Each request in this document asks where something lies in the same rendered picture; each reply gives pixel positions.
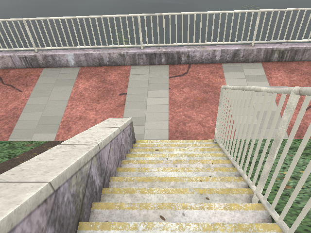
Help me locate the stairs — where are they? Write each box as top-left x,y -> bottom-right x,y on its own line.
77,139 -> 284,233

